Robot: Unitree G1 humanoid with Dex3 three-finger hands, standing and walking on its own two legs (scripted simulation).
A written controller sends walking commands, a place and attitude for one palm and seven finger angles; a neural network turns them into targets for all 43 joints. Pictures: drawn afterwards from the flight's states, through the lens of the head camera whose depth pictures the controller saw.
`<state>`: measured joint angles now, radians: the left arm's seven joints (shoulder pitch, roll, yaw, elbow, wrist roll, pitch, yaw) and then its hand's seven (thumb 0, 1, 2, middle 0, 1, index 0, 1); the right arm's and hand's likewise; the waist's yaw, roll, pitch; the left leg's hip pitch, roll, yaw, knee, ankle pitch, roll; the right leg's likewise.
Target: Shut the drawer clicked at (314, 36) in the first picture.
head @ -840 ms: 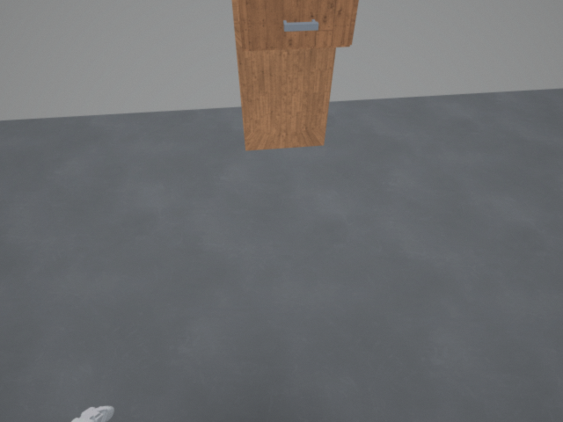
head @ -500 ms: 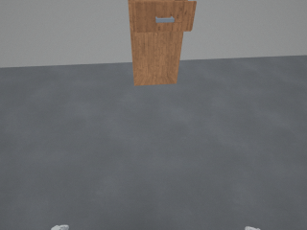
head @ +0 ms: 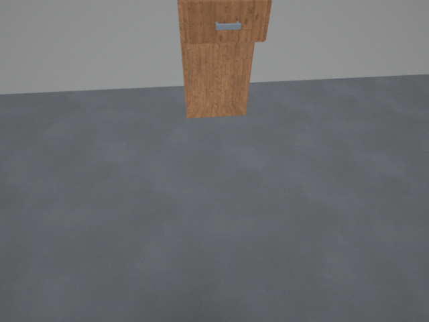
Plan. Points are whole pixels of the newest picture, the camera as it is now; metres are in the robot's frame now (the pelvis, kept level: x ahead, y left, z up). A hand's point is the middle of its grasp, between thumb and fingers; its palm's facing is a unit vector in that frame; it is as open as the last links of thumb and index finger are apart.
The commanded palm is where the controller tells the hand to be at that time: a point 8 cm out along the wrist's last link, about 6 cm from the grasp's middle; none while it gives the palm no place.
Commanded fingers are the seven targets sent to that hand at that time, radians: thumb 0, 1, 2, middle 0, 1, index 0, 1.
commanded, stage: stand and wait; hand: left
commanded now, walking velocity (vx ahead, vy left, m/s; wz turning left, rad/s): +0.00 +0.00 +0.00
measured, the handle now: (227, 24) +1.35 +0.01 +0.01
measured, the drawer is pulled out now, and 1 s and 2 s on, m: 0.30 0.30 0.30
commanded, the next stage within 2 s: look at it before walking up in 0.16 s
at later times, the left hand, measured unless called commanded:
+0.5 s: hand out of the picture +0.07 +0.25 -0.16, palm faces -0.03 -0.94 -0.33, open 7.4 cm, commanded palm none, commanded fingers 0.00 0.90 0.90 -0.20 -0.30 -0.20 -0.30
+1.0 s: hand out of the picture +0.06 +0.25 -0.16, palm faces -0.03 -0.95 -0.32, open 7.4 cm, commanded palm none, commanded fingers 0.00 0.90 0.90 -0.20 -0.30 -0.20 -0.30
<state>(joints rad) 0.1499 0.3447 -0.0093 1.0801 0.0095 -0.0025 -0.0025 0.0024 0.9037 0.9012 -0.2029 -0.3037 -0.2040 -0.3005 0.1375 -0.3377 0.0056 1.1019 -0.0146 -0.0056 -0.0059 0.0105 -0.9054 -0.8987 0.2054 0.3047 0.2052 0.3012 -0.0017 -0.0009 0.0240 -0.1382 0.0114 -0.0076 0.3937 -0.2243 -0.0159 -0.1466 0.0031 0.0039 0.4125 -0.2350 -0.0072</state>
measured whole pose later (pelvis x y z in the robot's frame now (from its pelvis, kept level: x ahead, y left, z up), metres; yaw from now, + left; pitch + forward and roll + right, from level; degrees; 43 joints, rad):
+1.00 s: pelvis +0.00 +0.01 +0.00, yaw -1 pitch -2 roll +0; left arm 0.17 0.33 -0.01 1.09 0.01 0.00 0.00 0.00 0.90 0.90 -0.20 -0.30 -0.20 -0.30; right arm 0.13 -0.32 0.01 1.10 -0.02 0.00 -0.01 0.01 -0.91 -0.90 0.20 0.30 0.20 0.30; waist 0.01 -0.01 0.01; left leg -0.14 0.01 0.01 0.39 -0.23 -0.01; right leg -0.14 0.00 0.02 0.40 -0.23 0.00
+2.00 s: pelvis +0.35 -0.01 +0.00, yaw -24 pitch +0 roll +0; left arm 0.19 0.21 0.08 0.98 0.04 0.00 -0.03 0.00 0.91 0.90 -0.19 -0.30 -0.19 -0.30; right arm 0.35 -0.18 -0.06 1.07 -0.03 -0.08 -0.02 0.00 -0.94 -0.90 0.20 0.30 0.20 0.30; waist -0.01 -0.04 0.02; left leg -0.11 0.04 0.27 0.38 -0.27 0.04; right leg -0.59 -0.11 -0.05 0.96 -0.18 0.00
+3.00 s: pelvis +0.73 -0.19 +0.00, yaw -38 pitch -1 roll +0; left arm 0.25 0.18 0.09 1.04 0.03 0.02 -0.02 0.00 0.92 0.90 -0.20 -0.30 -0.20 -0.30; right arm 0.40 -0.10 -0.04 1.10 -0.02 -0.07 -0.02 0.01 -0.92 -0.90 0.20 0.30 0.20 0.30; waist 0.00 -0.03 0.04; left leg -0.03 0.06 0.33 0.34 -0.29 0.03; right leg -0.63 -0.12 -0.07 1.03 -0.13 0.03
